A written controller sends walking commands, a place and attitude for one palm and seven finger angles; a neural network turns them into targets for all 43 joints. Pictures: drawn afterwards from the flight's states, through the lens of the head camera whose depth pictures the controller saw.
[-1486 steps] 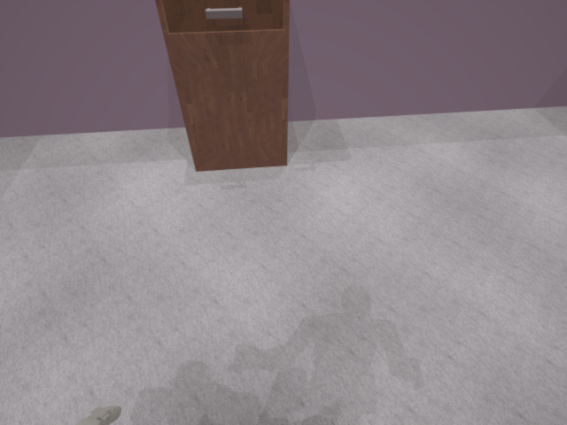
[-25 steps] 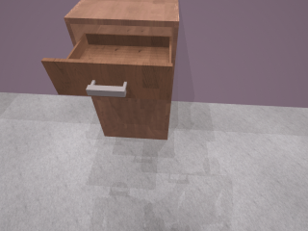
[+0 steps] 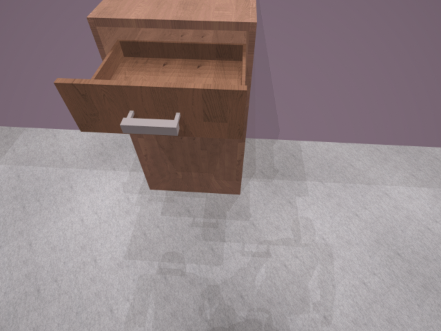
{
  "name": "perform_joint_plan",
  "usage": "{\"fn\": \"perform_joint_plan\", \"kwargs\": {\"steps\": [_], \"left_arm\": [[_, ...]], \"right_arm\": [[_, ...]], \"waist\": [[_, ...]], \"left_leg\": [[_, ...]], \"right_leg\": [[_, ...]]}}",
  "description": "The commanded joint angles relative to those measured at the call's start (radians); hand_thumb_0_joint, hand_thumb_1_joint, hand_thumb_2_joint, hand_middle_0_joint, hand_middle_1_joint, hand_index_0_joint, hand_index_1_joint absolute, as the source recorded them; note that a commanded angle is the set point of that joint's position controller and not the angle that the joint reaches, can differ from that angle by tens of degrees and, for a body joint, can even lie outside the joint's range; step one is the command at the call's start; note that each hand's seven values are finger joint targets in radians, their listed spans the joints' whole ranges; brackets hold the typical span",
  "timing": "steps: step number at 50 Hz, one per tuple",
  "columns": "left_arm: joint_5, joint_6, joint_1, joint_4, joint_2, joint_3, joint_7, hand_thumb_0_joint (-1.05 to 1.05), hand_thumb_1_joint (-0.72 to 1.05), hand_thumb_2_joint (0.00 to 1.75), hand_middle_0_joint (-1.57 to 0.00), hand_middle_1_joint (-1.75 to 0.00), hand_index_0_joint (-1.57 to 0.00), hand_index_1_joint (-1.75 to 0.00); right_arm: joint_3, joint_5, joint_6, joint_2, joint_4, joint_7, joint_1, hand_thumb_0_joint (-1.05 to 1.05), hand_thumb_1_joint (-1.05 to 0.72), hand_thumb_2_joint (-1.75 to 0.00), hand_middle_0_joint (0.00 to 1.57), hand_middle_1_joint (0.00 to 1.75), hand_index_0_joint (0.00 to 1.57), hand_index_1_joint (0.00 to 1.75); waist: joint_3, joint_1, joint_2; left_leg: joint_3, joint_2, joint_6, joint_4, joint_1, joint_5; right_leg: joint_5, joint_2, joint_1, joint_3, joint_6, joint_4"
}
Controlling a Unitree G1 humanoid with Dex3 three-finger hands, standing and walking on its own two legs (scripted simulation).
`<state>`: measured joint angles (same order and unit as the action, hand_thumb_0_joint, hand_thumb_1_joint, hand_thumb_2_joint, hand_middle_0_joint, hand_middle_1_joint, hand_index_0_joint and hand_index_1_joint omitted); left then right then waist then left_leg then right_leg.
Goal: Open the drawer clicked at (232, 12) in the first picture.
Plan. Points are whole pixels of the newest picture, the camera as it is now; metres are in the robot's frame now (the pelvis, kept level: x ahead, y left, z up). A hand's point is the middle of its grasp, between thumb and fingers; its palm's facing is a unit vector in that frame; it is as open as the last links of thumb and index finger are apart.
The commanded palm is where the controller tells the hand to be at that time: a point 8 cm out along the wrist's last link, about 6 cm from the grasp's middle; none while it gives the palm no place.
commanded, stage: look to check the result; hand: left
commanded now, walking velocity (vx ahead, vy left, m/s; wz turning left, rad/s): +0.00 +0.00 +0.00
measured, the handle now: (152, 120) +0.57 +0.20 +0.03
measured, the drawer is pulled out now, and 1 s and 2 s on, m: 0.29 0.29 0.29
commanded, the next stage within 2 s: stand and wait in 0.10 s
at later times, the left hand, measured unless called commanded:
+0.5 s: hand out of the picture +0.08 +0.22 -0.16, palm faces -0.01 -0.95 -0.30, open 7.4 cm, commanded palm none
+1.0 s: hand out of the picture +0.12 +0.24 -0.15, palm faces -0.02 -0.94 -0.33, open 7.4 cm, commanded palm none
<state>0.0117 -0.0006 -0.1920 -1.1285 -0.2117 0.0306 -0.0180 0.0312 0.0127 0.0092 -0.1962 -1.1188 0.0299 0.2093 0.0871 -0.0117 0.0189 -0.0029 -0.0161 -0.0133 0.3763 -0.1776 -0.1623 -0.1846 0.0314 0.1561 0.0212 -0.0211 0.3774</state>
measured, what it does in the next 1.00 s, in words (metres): stands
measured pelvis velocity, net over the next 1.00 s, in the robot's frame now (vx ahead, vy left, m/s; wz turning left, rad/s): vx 0.03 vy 0.00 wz -0.01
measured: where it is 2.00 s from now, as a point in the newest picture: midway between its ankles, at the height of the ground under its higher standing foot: outside the picture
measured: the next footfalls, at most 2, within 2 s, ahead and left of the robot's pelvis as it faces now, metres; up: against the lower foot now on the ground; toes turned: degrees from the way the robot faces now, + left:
none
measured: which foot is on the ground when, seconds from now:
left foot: down 0.00-1.00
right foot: down 0.00-1.00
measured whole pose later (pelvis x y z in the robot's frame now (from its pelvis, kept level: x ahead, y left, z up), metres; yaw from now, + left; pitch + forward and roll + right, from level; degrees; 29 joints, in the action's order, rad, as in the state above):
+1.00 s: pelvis +0.03 +0.00 +0.00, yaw +0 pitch -2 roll +0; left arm 0.01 0.02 -0.09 -1.11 -0.32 0.03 0.00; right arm 0.03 0.01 0.00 -0.32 -1.10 0.01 0.10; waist 0.07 -0.01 0.00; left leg 0.00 -0.02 -0.02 0.30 -0.11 -0.16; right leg -0.18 0.03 0.09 0.03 -0.02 0.30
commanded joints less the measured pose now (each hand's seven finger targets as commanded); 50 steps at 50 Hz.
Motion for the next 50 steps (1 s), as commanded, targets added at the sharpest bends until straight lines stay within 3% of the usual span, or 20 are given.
{"fn": "perform_joint_plan", "kwargs": {"steps": [1, 10, 14, 16, 30, 35, 39, 41, 49, 50], "left_arm": [[0.0, 0.018, -0.006, 0.045, -0.162, 0.027, -0.011, 0.0, 0.9, 0.9, -0.2, -0.3, -0.2, -0.3], [0.001, 0.022, 0.028, 0.052, -0.196, 0.031, -0.007, 0.0, 0.9, 0.9, -0.2, -0.3, -0.2, -0.3], [0.001, 0.028, 0.039, 0.056, -0.217, 0.033, -0.005, 0.0, 0.9, 0.9, -0.2, -0.3, -0.2, -0.3], [0.001, 0.025, 0.057, 0.057, -0.219, 0.032, -0.004, 0.0, 0.9, 0.9, -0.2, -0.3, -0.2, -0.3], [-0.001, 0.035, 0.1, 0.067, -0.277, 0.034, -0.002, 0.0, 0.9, 0.9, -0.2, -0.3, -0.2, -0.3], [0.0, 0.037, 0.112, 0.069, -0.291, 0.034, -0.001, 0.0, 0.9, 0.9, -0.2, -0.3, -0.2, -0.3], [0.0, 0.039, 0.115, 0.072, -0.3, 0.034, 0.0, 0.0, 0.9, 0.9, -0.2, -0.3, -0.2, -0.3], [0.0, 0.037, 0.126, 0.07, -0.304, 0.032, 0.0, 0.0, 0.9, 0.9, -0.2, -0.3, -0.2, -0.3], [0.0, 0.042, 0.123, 0.076, -0.315, 0.033, 0.0, 0.0, 0.9, 0.9, -0.2, -0.3, -0.2, -0.3], [0.0, 0.04, 0.128, 0.074, -0.315, 0.03, 0.0, 0.0, 0.9, 0.9, -0.2, -0.3, -0.2, -0.3]], "right_arm": [[0.021, 0.003, -0.016, -0.143, 0.037, 0.006, 0.022, 0.0, -0.9, -0.9, 0.2, 0.3, 0.2, 0.3], [0.023, 0.003, -0.021, -0.181, 0.044, 0.004, -0.02, 0.0, -0.9, -0.9, 0.2, 0.3, 0.2, 0.3], [0.024, 0.001, -0.022, -0.204, 0.05, 0.003, -0.04, 0.0, -0.9, -0.9, 0.2, 0.3, 0.2, 0.3], [0.025, 0.004, -0.022, -0.21, 0.049, 0.002, -0.044, 0.0, -0.9, -0.9, 0.2, 0.3, 0.2, 0.3], [0.029, 0.002, -0.028, -0.274, 0.057, -0.002, -0.099, 0.0, -0.9, -0.9, 0.2, 0.3, 0.2, 0.3], [0.028, 0.002, -0.03, -0.289, 0.058, -0.002, -0.112, 0.0, -0.9, -0.9, 0.2, 0.3, 0.2, 0.3], [0.027, 0.0, -0.032, -0.298, 0.064, -0.002, -0.124, 0.0, -0.9, -0.9, 0.2, 0.3, 0.2, 0.3], [0.026, 0.002, -0.031, -0.305, 0.061, -0.003, -0.127, 0.0, -0.9, -0.9, 0.2, 0.3, 0.2, 0.3], [0.027, -0.001, -0.033, -0.313, 0.069, -0.003, -0.136, 0.0, -0.9, -0.9, 0.2, 0.3, 0.2, 0.3], [0.027, 0.001, -0.033, -0.318, 0.068, -0.004, -0.135, 0.0, -0.9, -0.9, 0.2, 0.3, 0.2, 0.3]], "waist": [[-0.046, -0.005, -0.01], [-0.05, -0.004, 0.005], [-0.066, 0.0, -0.028], [-0.055, -0.004, -0.017], [-0.113, -0.006, -0.022], [-0.118, -0.004, 0.0], [-0.117, -0.001, -0.027], [-0.115, -0.004, -0.002], [-0.124, -0.002, -0.033], [-0.121, -0.006, -0.011]], "left_leg": [[-0.075, -0.084, 0.035, -0.063, 0.044, 0.009], [-0.078, -0.089, 0.034, -0.072, 0.052, 0.023], [-0.076, -0.091, 0.034, -0.071, 0.067, 0.041], [-0.08, -0.091, 0.033, -0.078, 0.06, 0.035], [-0.078, -0.098, 0.032, -0.076, 0.105, 0.101], [-0.077, -0.102, 0.029, -0.081, 0.11, 0.129], [-0.077, -0.105, 0.031, -0.085, 0.124, 0.138], [-0.079, -0.104, 0.028, -0.091, 0.121, 0.138], [-0.074, -0.107, 0.03, -0.089, 0.143, 0.161], [-0.075, -0.105, 0.029, -0.09, 0.14, 0.156]], "right_leg": [[-0.008, -0.108, 0.048, 0.101, -0.023, -0.095], [0.015, -0.112, 0.036, 0.104, -0.024, -0.101], [0.037, -0.114, 0.025, 0.105, -0.024, -0.11], [0.028, -0.115, 0.028, 0.106, -0.022, -0.109], [0.128, -0.128, -0.019, 0.107, -0.021, -0.113], [0.168, -0.13, -0.036, 0.107, -0.021, -0.111], [0.176, -0.129, -0.036, 0.105, -0.02, -0.116], [0.171, -0.131, -0.04, 0.106, -0.019, -0.115], [0.213, -0.132, -0.049, 0.105, -0.018, -0.119], [0.204, -0.135, -0.048, 0.106, -0.018, -0.118]]}}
